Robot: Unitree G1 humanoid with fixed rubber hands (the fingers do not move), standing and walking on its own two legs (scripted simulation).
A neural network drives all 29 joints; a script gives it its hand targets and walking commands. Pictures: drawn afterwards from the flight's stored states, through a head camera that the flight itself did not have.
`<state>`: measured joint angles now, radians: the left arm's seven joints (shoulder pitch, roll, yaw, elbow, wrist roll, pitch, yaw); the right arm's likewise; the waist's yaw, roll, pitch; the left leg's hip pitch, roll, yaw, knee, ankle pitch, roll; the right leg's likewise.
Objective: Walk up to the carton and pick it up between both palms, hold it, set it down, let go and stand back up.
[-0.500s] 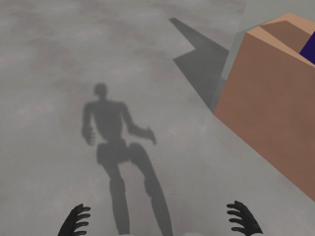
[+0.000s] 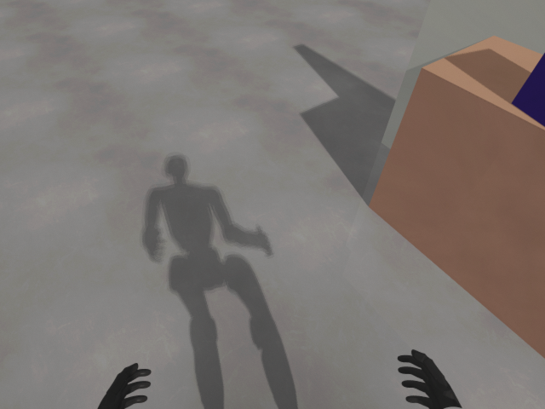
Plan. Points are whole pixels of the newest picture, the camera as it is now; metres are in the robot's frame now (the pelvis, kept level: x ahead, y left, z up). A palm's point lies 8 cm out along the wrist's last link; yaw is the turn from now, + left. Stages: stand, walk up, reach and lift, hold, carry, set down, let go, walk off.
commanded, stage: stand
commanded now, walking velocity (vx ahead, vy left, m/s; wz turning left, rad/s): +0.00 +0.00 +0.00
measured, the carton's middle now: out of the picture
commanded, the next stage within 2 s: walk up in 1.14 s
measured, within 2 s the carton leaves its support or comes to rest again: neither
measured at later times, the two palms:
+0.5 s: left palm out of the picture +0.11 +0.24 -0.09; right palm out of the picture +0.11 -0.25 -0.09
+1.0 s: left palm out of the picture +0.10 +0.25 -0.09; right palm out of the picture +0.11 -0.25 -0.09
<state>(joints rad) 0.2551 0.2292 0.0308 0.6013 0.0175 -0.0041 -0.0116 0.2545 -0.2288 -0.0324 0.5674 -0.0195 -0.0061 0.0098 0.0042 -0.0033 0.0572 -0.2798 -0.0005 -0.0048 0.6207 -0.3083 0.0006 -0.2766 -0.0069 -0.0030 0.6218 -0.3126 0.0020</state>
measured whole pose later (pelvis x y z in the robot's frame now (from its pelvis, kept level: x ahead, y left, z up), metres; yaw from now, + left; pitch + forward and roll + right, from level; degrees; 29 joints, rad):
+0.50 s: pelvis -0.01 +0.00 +0.00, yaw +0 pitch -2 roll +0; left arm 0.27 0.24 0.02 0.62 0.01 -0.01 -0.01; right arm 0.28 -0.24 -0.03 0.60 -0.02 -0.01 0.01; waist 0.00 0.00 0.05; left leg -0.28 0.00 0.00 0.60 -0.29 0.00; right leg -0.28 0.00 0.00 0.60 -0.29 0.00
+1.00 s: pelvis +0.00 +0.00 +0.00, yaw +0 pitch -2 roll +0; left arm 0.28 0.25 0.02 0.64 0.01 0.00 -0.01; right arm 0.29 -0.24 -0.02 0.61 -0.01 0.00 0.01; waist 0.00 0.00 0.05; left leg -0.27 0.00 0.00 0.58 -0.28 0.00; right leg -0.27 0.00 0.00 0.59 -0.29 0.00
